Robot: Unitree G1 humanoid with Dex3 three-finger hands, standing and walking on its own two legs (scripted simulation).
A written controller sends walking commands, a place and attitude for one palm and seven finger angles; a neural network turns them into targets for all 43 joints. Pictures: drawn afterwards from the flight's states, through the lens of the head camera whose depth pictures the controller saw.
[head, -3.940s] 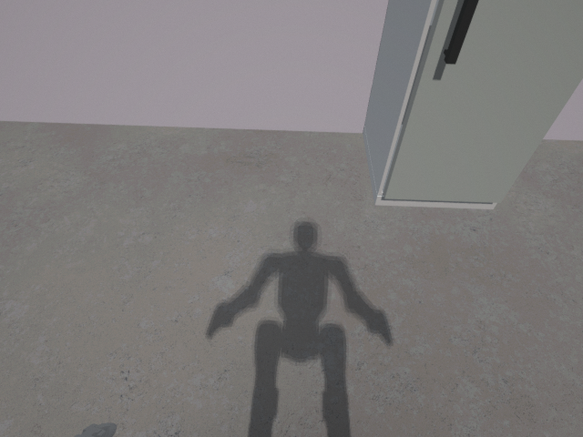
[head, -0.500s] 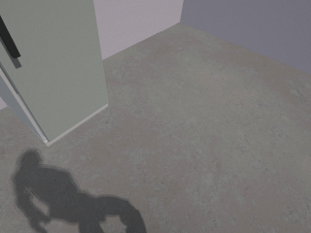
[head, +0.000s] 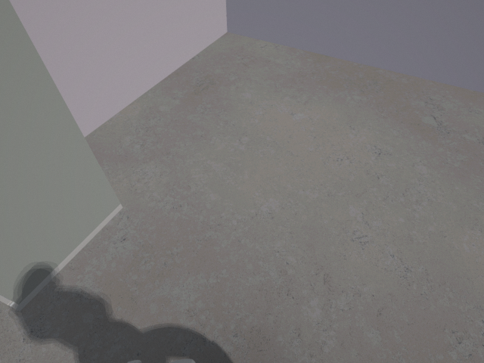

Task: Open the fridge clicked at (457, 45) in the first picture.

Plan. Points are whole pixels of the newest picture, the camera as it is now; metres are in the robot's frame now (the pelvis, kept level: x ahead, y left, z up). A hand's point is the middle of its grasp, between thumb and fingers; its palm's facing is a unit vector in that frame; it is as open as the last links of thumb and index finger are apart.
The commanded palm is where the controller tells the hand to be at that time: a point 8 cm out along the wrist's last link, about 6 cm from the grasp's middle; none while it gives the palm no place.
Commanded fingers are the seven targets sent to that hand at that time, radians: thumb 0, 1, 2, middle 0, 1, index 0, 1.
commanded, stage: walk to a spot facing it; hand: left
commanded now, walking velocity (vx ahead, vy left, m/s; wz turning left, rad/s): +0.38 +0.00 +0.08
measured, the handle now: out of the picture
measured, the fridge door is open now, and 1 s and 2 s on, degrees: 0 0 0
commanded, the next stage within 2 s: turn to face it in 0.24 s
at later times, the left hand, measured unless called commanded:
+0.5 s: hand (124, 352) +0.17 +0.24 -0.18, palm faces +0.10 -0.98 -0.15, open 7.3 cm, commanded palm none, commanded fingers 0.00 0.90 0.90 -0.20 -0.30 -0.20 -0.30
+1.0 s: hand (138, 285) +0.29 +0.23 -0.14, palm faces +0.33 -0.91 -0.24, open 7.3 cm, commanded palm none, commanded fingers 0.00 0.90 0.90 -0.20 -0.30 -0.20 -0.30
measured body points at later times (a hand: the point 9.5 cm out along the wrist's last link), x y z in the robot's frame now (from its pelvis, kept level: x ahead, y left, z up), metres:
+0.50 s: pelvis +0.20 +0.07 +0.00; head +0.21 +0.09 +0.45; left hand +0.17 +0.30 -0.17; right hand +0.28 -0.16 -0.13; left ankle +0.26 +0.15 -0.73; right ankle +0.15 -0.07 -0.65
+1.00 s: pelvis +0.24 +0.03 +0.01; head +0.27 +0.01 +0.46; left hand +0.27 +0.28 -0.12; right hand +0.37 -0.21 -0.15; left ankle +0.20 +0.16 -0.65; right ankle +0.29 -0.07 -0.73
